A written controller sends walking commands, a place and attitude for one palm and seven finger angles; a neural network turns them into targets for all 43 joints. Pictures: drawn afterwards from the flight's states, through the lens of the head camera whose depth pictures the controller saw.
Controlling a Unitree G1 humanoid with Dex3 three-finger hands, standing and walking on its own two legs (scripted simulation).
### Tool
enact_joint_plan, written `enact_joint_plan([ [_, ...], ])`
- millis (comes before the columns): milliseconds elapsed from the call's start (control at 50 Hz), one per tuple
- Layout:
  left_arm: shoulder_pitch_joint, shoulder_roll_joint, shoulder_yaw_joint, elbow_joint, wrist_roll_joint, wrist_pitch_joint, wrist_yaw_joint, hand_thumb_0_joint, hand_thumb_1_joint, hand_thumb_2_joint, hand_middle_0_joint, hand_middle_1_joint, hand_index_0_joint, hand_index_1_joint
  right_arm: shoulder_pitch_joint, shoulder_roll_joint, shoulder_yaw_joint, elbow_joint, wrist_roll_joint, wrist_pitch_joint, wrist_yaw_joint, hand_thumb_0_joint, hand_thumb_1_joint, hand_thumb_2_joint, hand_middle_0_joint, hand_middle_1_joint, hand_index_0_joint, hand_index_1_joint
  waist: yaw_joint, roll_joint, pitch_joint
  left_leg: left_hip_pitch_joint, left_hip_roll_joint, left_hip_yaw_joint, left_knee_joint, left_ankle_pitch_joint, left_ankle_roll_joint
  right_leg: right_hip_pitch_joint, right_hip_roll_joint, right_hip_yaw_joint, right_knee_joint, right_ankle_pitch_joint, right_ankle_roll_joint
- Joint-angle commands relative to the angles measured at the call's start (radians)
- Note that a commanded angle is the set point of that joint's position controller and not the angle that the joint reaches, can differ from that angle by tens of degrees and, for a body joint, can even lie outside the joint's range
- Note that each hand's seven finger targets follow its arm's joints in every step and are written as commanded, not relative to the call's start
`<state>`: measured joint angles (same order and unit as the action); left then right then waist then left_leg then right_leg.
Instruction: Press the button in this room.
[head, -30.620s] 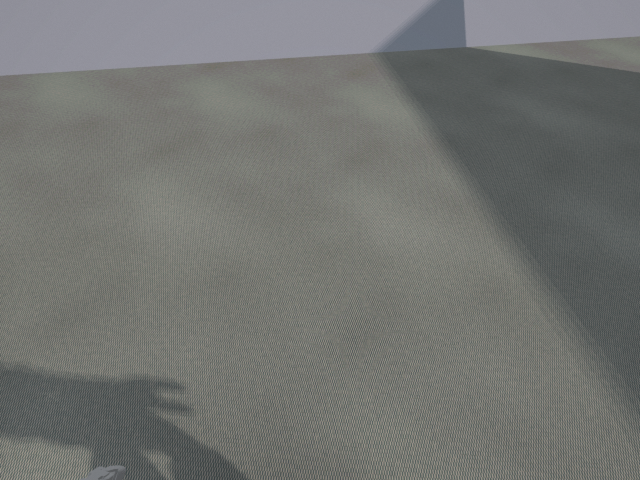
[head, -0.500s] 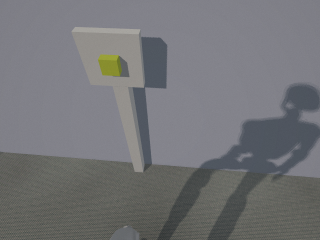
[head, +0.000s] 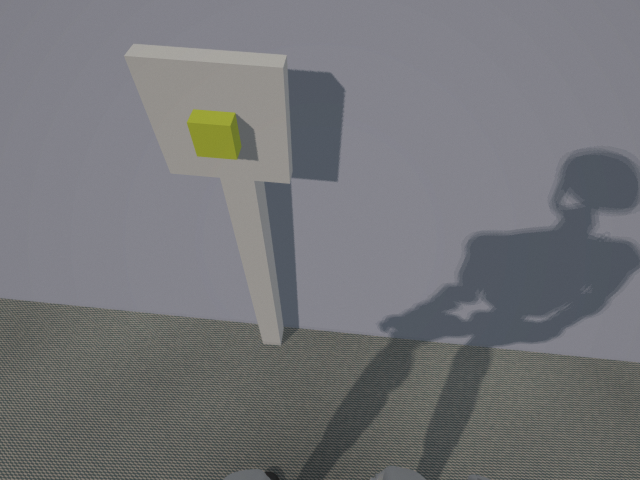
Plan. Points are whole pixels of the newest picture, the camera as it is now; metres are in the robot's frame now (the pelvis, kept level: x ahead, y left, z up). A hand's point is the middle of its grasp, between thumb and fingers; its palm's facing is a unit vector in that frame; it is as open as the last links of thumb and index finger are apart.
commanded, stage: come to a stop and stand still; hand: left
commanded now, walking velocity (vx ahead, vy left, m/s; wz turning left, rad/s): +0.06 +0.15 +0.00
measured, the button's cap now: (216, 133) +0.52 +0.19 +0.12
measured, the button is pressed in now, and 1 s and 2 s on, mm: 0 0 0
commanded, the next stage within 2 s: look again from close up in 1.00 s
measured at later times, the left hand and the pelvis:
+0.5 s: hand out of the picture -0.01 +0.18 -0.16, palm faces +0.08 -0.96 -0.27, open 7.3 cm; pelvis -0.03 -0.01 +0.00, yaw +2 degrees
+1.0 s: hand out of the picture -0.10 +0.22 -0.18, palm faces +0.08 -0.98 -0.19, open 7.4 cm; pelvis -0.07 +0.04 +0.00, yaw +2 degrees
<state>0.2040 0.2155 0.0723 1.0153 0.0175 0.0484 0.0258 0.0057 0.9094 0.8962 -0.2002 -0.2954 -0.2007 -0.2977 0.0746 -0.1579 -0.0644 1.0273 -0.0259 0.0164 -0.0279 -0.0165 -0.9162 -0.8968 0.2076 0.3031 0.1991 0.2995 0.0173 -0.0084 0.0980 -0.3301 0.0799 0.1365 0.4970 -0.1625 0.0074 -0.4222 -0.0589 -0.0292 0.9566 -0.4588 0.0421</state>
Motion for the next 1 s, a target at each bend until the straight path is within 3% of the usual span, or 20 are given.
enact_joint_plan([
  [0,0.184,0.009,-0.014,0.001,0.002,-0.030,-0.003,0.000,0.900,0.900,-0.200,-0.300,-0.200,-0.300,0.030,-0.165,-0.034,-0.043,0.003,-0.004,0.011,0.000,-0.900,-0.900,0.200,0.300,0.200,0.300,0.021,0.185,-0.173,0.018,0.185,-0.175,-0.129,-0.046,0.101,0.223,0.002,-0.056,-0.347,0.116,-0.009],
  [20,0.218,0.030,-0.016,0.016,0.007,-0.040,-0.001,0.000,0.900,0.900,-0.200,-0.300,-0.200,-0.300,0.041,-0.143,-0.029,-0.038,0.009,-0.001,0.015,0.000,-0.900,-0.900,0.200,0.300,0.200,0.300,0.035,0.107,-0.168,-0.025,0.128,-0.142,-0.061,-0.137,0.059,0.292,-0.004,-0.054,-0.488,0.206,-0.006],
  [40,0.191,0.100,-0.016,0.004,0.016,-0.054,0.004,0.000,0.900,0.900,-0.200,-0.300,-0.200,-0.300,0.078,-0.078,-0.018,-0.041,0.022,0.004,0.022,0.000,-0.900,-0.900,0.200,0.300,0.200,0.300,0.019,-0.105,-0.129,-0.085,0.027,-0.079,0.091,-0.267,-0.008,0.259,-0.152,0.143,-0.655,0.151,-0.045],
  [60,0.104,0.172,-0.012,-0.037,0.017,-0.055,0.006,0.000,0.900,0.900,-0.200,-0.300,-0.200,-0.300,0.075,-0.046,-0.006,-0.068,0.021,0.014,0.031,0.000,-0.900,-0.900,0.200,0.300,0.200,0.300,-0.003,-0.235,-0.049,-0.115,-0.037,-0.072,0.192,-0.350,-0.043,0.119,-0.314,0.334,-0.761,0.103,-0.123],
  [80,0.081,0.200,-0.002,-0.058,0.012,-0.055,0.006,0.000,0.900,0.900,-0.200,-0.300,-0.200,-0.300,0.037,-0.089,-0.012,-0.076,0.014,0.029,0.031,0.000,-0.900,-0.900,0.200,0.300,0.200,0.300,0.027,-0.212,-0.023,-0.091,-0.027,-0.132,0.281,-0.364,-0.035,0.034,-0.351,0.380,-0.799,0.061,-0.169],
  [100,0.054,0.200,0.003,-0.054,0.013,-0.059,0.008,0.000,0.900,0.900,-0.200,-0.300,-0.200,-0.300,0.036,-0.102,-0.014,-0.070,0.009,0.034,0.030,0.000,-0.900,-0.900,0.200,0.300,0.200,0.300,0.016,-0.219,0.012,-0.106,-0.027,-0.162,0.345,-0.323,-0.029,0.020,-0.337,0.396,-0.794,0.079,-0.177],
  [140,0.002,0.164,-0.002,-0.060,0.008,-0.058,0.006,0.000,0.900,0.900,-0.200,-0.300,-0.200,-0.300,0.115,-0.121,-0.019,-0.028,0.006,0.030,0.034,0.000,-0.900,-0.900,0.200,0.300,0.200,0.300,-0.017,-0.167,0.001,-0.118,-0.035,-0.163,0.430,-0.234,-0.032,0.092,-0.271,0.260,-0.733,0.210,-0.160],
  [200,0.035,0.148,-0.001,-0.057,0.005,-0.062,0.009,0.000,0.900,0.900,-0.200,-0.300,-0.200,-0.300,0.161,-0.124,-0.016,-0.017,0.007,0.025,0.034,0.000,-0.900,-0.900,0.200,0.300,0.200,0.300,-0.002,-0.156,-0.039,-0.143,-0.044,-0.154,0.470,-0.191,-0.052,0.202,-0.253,0.177,-0.673,0.430,-0.155],
  [320,0.134,0.156,0.012,-0.017,0.010,-0.062,0.016,0.000,0.900,0.900,-0.200,-0.300,-0.200,-0.300,0.121,-0.111,-0.003,-0.045,0.012,0.020,0.025,0.000,-0.900,-0.900,0.200,0.300,0.200,0.300,0.052,-0.159,-0.112,-0.138,-0.054,-0.136,0.344,-0.279,-0.069,0.376,-0.278,0.189,-0.606,0.691,-0.197],
  [380,0.125,0.168,0.016,-0.007,0.013,-0.057,0.016,0.000,0.900,0.900,-0.200,-0.300,-0.200,-0.300,0.128,-0.098,0.003,-0.044,0.020,0.012,0.022,0.000,-0.900,-0.900,0.200,0.300,0.200,0.300,0.053,-0.197,-0.142,-0.065,-0.064,-0.115,0.216,-0.290,-0.059,0.372,-0.266,0.188,-0.594,0.685,-0.204],
  [420,0.086,0.173,0.016,-0.004,0.011,-0.053,0.015,0.000,0.900,0.900,-0.200,-0.300,-0.200,-0.300,0.178,-0.090,0.006,-0.026,0.021,0.007,0.019,0.000,-0.900,-0.900,0.200,0.300,0.200,0.300,0.023,-0.198,-0.148,0.021,-0.071,-0.091,0.102,-0.223,-0.053,0.321,-0.243,0.164,-0.586,0.602,-0.182],
  [440,0.120,0.163,-0.006,-0.003,0.019,-0.081,0.060,0.000,0.900,0.900,-0.200,-0.300,-0.200,-0.300,0.203,-0.128,0.007,-0.091,0.019,-0.024,0.019,0.000,-0.900,-0.900,0.200,0.300,0.200,0.300,-0.033,-0.079,-0.251,0.065,-0.093,-0.056,0.053,-0.195,-0.057,0.412,-0.236,0.220,-0.402,1.089,-0.153],
  [460,0.088,0.169,-0.009,-0.028,0.000,-0.081,0.055,0.000,0.900,0.900,-0.200,-0.300,-0.200,-0.300,0.209,-0.110,0.015,-0.106,0.027,-0.029,0.022,0.000,-0.900,-0.900,0.200,0.300,0.200,0.300,-0.041,-0.015,-0.231,0.082,-0.058,-0.064,-0.025,-0.076,-0.037,0.365,-0.205,0.091,-0.382,0.953,-0.123],
  [500,0.105,0.091,-0.023,-0.052,-0.007,-0.057,0.047,0.000,0.900,0.900,-0.200,-0.300,-0.200,-0.300,0.244,-0.163,0.018,-0.115,0.009,-0.027,0.015,0.000,-0.900,-0.900,0.200,0.300,0.200,0.300,-0.017,0.071,-0.260,0.124,0.065,-0.172,-0.020,0.243,0.015,0.283,-0.100,-0.003,-0.331,0.541,-0.070],
  [520,0.126,0.068,-0.027,-0.054,-0.005,-0.054,0.043,0.000,0.900,0.900,-0.200,-0.300,-0.200,-0.300,0.224,-0.172,0.018,-0.132,0.003,-0.018,0.013,0.000,-0.900,-0.900,0.200,0.300,0.200,0.300,0.002,-0.004,-0.224,0.097,0.096,-0.171,0.024,0.271,0.035,0.249,-0.080,-0.012,-0.385,0.420,-0.065],
  [560,0.093,0.069,-0.038,-0.059,0.004,-0.043,0.033,0.000,0.900,0.900,-0.200,-0.300,-0.200,-0.300,0.211,-0.163,0.024,-0.136,0.007,-0.022,0.016,0.000,-0.900,-0.900,0.200,0.300,0.200,0.300,-0.013,0.185,-0.136,0.068,0.074,-0.200,-0.032,0.348,0.030,0.202,-0.038,-0.039,-0.356,0.277,-0.056],
  [600,0.101,0.061,-0.048,-0.056,0.001,-0.031,0.023,0.000,0.900,0.900,-0.200,-0.300,-0.200,-0.300,0.171,-0.168,0.027,-0.149,0.008,-0.020,0.010,0.000,-0.900,-0.900,0.200,0.300,0.200,0.300,0.000,0.174,-0.029,-0.012,0.081,-0.219,-0.111,0.158,0.050,0.186,-0.008,-0.041,-0.385,0.139,-0.042],
  [640,0.116,0.060,-0.054,-0.054,0.004,-0.028,0.014,0.000,0.900,0.900,-0.200,-0.300,-0.200,-0.300,0.151,-0.163,0.029,-0.163,0.008,-0.017,0.014,0.000,-0.900,-0.900,0.200,0.300,0.200,0.300,0.004,0.064,0.034,-0.093,0.049,-0.225,-0.175,-0.213,0.042,0.191,-0.013,-0.019,-0.431,0.178,-0.047],
  [700,0.139,0.061,-0.056,-0.060,0.011,-0.025,0.006,0.000,0.900,0.900,-0.200,-0.300,-0.200,-0.300,0.161,-0.173,0.021,-0.170,0.005,-0.017,0.018,0.000,-0.900,-0.900,0.200,0.300,0.200,0.300,-0.001,0.070,0.055,-0.133,0.043,-0.251,-0.256,-0.419,0.043,0.188,-0.004,-0.024,-0.426,0.183,-0.044],
  [980,0.198,0.044,-0.061,-0.028,0.008,-0.054,0.002,0.000,0.900,0.900,-0.200,-0.300,-0.200,-0.300,0.224,-0.145,0.032,-0.107,0.011,-0.036,0.012,0.000,-0.900,-0.900,0.200,0.300,0.200,0.300,-0.010,0.030,-0.009,-0.028,0.020,-0.236,-0.227,-0.286,0.040,0.195,-0.032,0.046,-0.520,0.255,-0.050],
])
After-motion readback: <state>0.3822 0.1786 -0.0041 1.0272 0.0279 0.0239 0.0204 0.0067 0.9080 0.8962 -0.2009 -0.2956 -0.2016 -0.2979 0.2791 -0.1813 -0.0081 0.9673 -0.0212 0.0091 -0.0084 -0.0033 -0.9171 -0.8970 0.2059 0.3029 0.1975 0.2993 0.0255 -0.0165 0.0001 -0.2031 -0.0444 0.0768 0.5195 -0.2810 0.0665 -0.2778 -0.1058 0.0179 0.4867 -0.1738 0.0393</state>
